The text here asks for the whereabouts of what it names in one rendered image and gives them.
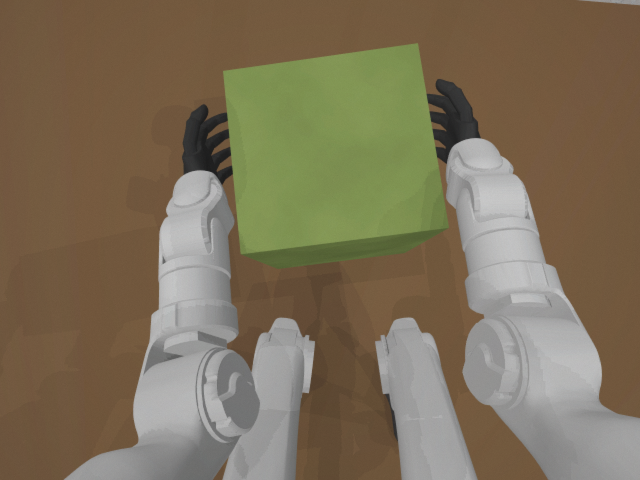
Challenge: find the left robot shin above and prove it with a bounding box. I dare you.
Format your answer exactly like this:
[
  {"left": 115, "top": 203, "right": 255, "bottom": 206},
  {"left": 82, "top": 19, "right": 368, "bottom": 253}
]
[{"left": 253, "top": 318, "right": 303, "bottom": 363}]

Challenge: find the robot right thigh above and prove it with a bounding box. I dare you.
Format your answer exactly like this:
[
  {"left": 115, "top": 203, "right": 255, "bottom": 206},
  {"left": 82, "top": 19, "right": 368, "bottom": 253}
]
[{"left": 375, "top": 327, "right": 478, "bottom": 480}]

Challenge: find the robot left upper arm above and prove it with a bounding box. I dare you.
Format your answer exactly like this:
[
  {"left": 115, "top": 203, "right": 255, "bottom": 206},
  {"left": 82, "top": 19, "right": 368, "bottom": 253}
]
[{"left": 64, "top": 347, "right": 260, "bottom": 480}]

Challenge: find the carton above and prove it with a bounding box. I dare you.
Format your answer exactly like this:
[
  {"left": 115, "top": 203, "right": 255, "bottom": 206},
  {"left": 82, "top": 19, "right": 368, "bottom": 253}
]
[{"left": 223, "top": 43, "right": 449, "bottom": 269}]

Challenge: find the robot left forearm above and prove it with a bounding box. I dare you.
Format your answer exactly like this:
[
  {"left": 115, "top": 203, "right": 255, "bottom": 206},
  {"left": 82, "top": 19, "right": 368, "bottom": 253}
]
[{"left": 133, "top": 170, "right": 239, "bottom": 431}]

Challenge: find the robot right forearm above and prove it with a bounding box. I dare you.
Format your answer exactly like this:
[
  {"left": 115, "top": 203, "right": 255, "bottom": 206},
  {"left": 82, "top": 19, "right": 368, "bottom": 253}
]
[{"left": 446, "top": 138, "right": 602, "bottom": 387}]

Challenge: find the robot right upper arm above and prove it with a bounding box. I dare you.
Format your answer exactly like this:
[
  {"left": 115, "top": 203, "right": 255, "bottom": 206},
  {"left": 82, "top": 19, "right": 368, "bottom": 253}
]
[{"left": 462, "top": 314, "right": 640, "bottom": 480}]

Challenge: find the left robot hand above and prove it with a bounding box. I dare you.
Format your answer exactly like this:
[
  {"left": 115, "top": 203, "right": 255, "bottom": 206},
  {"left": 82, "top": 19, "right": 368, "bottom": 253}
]
[{"left": 182, "top": 104, "right": 233, "bottom": 185}]

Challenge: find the right robot hand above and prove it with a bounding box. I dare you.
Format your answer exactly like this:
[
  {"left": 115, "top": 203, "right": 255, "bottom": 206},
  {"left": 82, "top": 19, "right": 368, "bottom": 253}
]
[{"left": 427, "top": 79, "right": 481, "bottom": 164}]

